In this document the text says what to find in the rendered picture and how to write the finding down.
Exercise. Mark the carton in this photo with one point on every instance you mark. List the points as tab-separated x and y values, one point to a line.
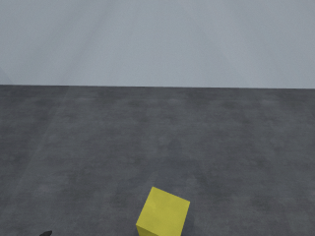
163	214

